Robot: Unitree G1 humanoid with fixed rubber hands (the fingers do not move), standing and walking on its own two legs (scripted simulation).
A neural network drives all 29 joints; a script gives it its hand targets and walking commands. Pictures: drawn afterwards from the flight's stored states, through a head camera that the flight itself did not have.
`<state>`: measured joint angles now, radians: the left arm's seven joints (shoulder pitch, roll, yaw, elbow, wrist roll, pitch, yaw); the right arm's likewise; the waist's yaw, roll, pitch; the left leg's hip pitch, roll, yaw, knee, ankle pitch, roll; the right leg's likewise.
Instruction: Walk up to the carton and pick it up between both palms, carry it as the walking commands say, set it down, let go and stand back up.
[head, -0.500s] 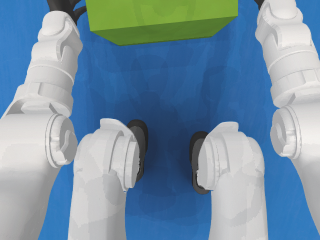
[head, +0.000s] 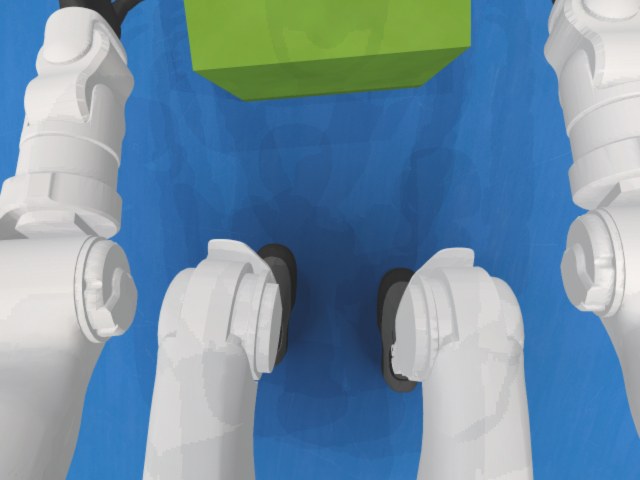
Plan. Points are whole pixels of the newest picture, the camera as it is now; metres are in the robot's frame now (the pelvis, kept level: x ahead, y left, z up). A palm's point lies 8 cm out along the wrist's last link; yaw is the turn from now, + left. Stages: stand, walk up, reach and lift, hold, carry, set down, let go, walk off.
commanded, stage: set down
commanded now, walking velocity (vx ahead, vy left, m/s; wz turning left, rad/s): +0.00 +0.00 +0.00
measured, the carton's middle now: out of the picture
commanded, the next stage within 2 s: let go in 1.16 s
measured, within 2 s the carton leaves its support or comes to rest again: neither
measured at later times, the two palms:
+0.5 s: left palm out of the picture +0.53 +0.25 +0.02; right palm out of the picture +0.58 -0.20 +0.02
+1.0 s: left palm out of the picture +0.52 +0.25 +0.17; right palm out of the picture +0.58 -0.20 +0.17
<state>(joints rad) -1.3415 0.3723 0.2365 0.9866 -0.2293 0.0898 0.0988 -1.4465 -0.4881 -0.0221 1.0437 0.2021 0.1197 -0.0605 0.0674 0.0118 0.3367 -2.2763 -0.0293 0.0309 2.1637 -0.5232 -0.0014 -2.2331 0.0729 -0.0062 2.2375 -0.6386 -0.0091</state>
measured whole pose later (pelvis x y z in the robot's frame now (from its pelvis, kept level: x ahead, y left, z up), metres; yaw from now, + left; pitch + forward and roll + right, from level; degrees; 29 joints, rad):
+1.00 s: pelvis +0.03 +0.00 +0.25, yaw -1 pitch +46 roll +0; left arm -1.05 0.29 0.34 0.78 -0.09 0.21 0.00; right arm -1.17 -0.43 -0.23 0.92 0.05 0.20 0.08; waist 0.08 -0.02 -0.06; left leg -1.68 -0.04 -0.01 1.22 -0.33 0.00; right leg -1.65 0.06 0.03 1.27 -0.41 -0.01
